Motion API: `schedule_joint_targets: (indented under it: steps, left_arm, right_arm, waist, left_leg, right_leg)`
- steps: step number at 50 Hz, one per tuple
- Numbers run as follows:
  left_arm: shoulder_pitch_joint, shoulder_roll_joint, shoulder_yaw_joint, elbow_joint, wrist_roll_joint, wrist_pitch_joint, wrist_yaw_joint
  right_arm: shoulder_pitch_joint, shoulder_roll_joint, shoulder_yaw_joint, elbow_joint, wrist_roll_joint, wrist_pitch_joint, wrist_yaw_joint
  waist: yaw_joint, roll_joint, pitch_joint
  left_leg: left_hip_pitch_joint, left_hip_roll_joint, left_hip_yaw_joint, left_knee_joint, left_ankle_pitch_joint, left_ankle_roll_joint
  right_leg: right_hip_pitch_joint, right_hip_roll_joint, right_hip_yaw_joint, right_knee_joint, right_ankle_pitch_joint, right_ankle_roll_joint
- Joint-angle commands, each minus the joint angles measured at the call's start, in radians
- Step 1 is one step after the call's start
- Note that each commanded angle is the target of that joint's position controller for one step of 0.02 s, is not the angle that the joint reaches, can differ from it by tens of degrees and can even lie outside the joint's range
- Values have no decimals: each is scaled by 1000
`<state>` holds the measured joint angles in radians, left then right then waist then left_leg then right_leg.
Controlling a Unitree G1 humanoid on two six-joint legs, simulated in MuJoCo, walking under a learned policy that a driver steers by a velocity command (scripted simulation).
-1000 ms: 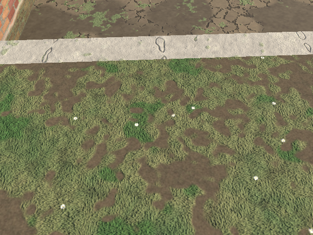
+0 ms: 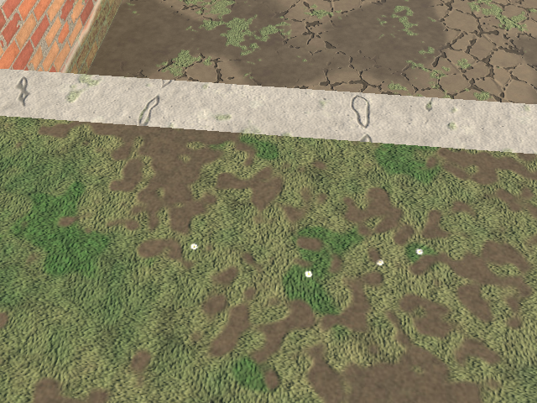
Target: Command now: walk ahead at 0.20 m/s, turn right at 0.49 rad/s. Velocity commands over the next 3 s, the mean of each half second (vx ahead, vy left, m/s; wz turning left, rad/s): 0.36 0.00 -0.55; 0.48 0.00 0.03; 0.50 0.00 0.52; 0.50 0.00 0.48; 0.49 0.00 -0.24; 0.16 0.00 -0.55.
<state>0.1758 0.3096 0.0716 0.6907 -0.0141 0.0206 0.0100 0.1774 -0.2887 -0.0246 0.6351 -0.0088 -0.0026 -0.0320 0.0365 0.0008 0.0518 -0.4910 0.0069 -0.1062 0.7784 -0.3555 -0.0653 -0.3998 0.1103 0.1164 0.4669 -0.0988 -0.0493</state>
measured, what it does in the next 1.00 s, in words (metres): walks ahead: left foot, then right foot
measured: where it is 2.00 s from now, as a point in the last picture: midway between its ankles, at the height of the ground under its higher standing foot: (350, 227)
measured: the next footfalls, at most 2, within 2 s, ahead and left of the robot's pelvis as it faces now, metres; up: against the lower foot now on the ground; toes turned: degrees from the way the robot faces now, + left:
left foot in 0.06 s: +0.10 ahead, +0.14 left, +0.00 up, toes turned -7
right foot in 0.60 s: +0.29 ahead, -0.20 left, +0.00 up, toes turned -24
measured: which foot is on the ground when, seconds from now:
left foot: up 0.00-0.04, down 0.06-0.60, up 0.62-1.00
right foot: down 0.00-0.08, up 0.10-0.58, down 0.60-1.00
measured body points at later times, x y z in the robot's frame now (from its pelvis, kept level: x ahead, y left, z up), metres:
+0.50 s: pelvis +0.15 +0.00 +0.01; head +0.17 +0.00 +0.45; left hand +0.43 +0.15 -0.08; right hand +0.07 -0.28 -0.10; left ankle +0.06 +0.15 -0.73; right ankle +0.23 -0.19 -0.69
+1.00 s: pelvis +0.39 -0.15 +0.00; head +0.41 -0.15 +0.45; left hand +0.52 +0.11 -0.12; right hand +0.49 -0.43 -0.10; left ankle +0.62 -0.06 -0.68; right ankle +0.25 -0.18 -0.73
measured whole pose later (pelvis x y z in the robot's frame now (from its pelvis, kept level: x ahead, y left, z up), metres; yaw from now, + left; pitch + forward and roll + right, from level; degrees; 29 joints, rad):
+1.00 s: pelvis +0.39 -0.15 +0.00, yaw -14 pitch +1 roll -2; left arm 0.31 0.26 0.06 0.81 0.00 -0.09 0.00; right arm 0.17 -0.27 -0.05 0.72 0.02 -0.06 0.03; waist 0.06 0.05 0.02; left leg -0.69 0.09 -0.03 0.69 0.09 0.02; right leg 0.09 0.08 -0.18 0.20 -0.31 -0.05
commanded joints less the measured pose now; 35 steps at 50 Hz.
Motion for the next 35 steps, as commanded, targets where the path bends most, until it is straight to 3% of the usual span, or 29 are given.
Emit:
schedule_joint_targets:
  steps: [1,2,3,4,5,6,7,8,9,11,17,20,24,26,27,28,29,30,31,32,33,34,35]
  left_arm:
    - [-69,161,41,-93,-10,-1,9]
    - [-70,150,37,-95,-12,1,9]
    - [-60,118,28,-95,-11,0,8]
    - [-38,25,5,-98,-4,-6,2]
    - [-68,32,10,-156,-16,-28,-2]
    - [-65,106,29,-148,-12,-40,-2]
    - [-32,135,40,-124,-11,-39,-6]
    - [12,129,42,-91,-4,-33,-5]
    - [17,112,40,-83,3,-33,-8]
    - [0,80,33,-84,0,-35,-15]
    - [-99,44,19,-124,-8,-39,-32]
    - [-164,19,6,-147,-10,-43,-51]
    - [-233,4,-8,-179,-16,-50,-77]
    - [-230,16,-5,-188,-16,-52,-86]
    - [-199,36,4,-185,-13,-50,-87]
    - [-116,58,19,-166,-8,-51,-83]
    - [61,99,47,-115,-11,-51,-72]
    - [242,159,73,-73,-13,-41,-51]
    - [243,285,80,-70,-9,-50,-37]
    - [273,198,57,-86,3,-62,-34]
    - [226,156,40,-61,11,-75,-39]
    - [167,128,30,-50,4,-82,-39]
    - [105,87,19,-48,6,-87,-40]
  right_arm:
    - [92,-92,-37,-53,10,-27,9]
    - [124,-86,-41,-43,13,-37,12]
    - [172,-105,-53,-31,12,-44,8]
    - [251,-168,-69,-26,1,-43,-2]
    - [214,-273,-94,-23,-38,-46,13]
    - [136,-232,-87,-52,-38,-60,10]
    - [92,-172,-72,-55,-16,-68,3]
    - [76,-140,-63,-63,-2,-72,0]
    - [83,-132,-60,-51,4,-75,-3]
    - [125,-120,-56,-33,-7,-86,-6]
    - [208,-138,-69,20,-10,-83,2]
    - [211,-163,-79,44,-1,-78,5]
    - [235,-186,-90,87,20,-68,10]
    - [224,-203,-96,101,32,-59,13]
    - [211,-220,-101,103,36,-56,11]
    - [219,-227,-101,114,43,-53,10]
    - [225,-210,-89,123,46,-53,8]
    - [226,-171,-68,108,28,-64,9]
    - [317,-24,-17,56,-3,-84,24]
    - [225,-128,-40,74,42,-111,29]
    - [122,-175,-57,39,76,-118,31]
    - [99,-160,-51,36,64,-120,25]
    - [96,-153,-55,50,40,-115,22]
  waist:
    - [-62,-157,-173]
    - [-86,-146,-161]
    - [-114,-112,-141]
    - [-125,75,-168]
    - [-88,292,-62]
    - [-58,212,-9]
    - [-37,171,9]
    - [-31,141,-15]
    - [-39,133,-6]
    - [-59,122,-5]
    - [-117,117,24]
    - [-139,117,47]
    - [-155,102,79]
    - [-131,111,67]
    - [-100,127,32]
    - [-45,127,-36]
    - [53,94,-141]
    - [137,28,-248]
    - [27,-266,-377]
    - [113,-136,-463]
    - [109,-114,-293]
    - [64,-77,-201]
    - [25,-67,-140]
  left_leg:
    - [230,-47,75,-130,47,22]
    - [313,-48,84,-222,85,41]
    - [409,2,48,-315,44,71]
    - [509,239,-205,-445,-190,136]
    - [416,396,-580,-606,-452,253]
    - [371,386,-569,-624,-484,277]
    - [380,343,-455,-607,-403,245]
    - [406,294,-349,-596,-300,210]
    - [403,269,-268,-602,-206,197]
    - [393,238,-134,-619,-68,187]
    - [488,255,32,-636,120,211]
    - [496,268,108,-636,193,212]
    - [540,297,175,-612,261,208]
    - [557,306,214,-559,435,194]
    - [556,302,244,-487,661,182]
    - [530,295,266,-363,894,175]
    - [449,264,303,-175,979,153]
    - [191,229,298,93,688,116]
    - [-208,50,230,471,-218,53]
    - [-263,30,20,594,-229,63]
    - [-332,71,25,601,-138,78]
    - [-300,118,36,534,-45,86]
    - [-258,144,35,476,20,82]
  right_leg:
    - [-35,-210,299,-178,-475,-143]
    - [-82,-187,298,-153,-523,-116]
    - [-162,-143,270,-80,-565,-68]
    - [-269,-47,129,246,-571,5]
    - [-475,7,38,456,-461,14]
    - [-489,-68,84,569,-366,14]
    - [-507,-74,72,605,-282,26]
    - [-480,-90,48,639,-226,48]
    - [-477,-102,29,678,-163,65]
    - [-452,-122,-1,727,-74,84]
    - [-480,-156,-20,546,25,118]
    - [-425,-175,-73,396,47,111]
    - [-360,-177,-142,254,-27,56]
    - [-279,-154,-181,196,-98,11]
    - [-189,-119,-210,175,-135,-15]
    - [-23,-71,-230,136,-141,-48]
    - [252,-29,-228,59,-47,-92]
    - [592,-131,-63,72,-36,-133]
    - [877,-456,513,-12,-213,-299]
    - [838,-521,653,-142,-262,-322]
    - [717,-482,454,-149,-148,-267]
    - [567,-436,310,-156,-52,-228]
    - [450,-388,211,-178,15,-204]
Over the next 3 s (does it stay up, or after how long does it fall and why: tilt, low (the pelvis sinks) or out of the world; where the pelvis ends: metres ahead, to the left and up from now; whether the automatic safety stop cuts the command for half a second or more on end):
stays up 1.22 -0.14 0.00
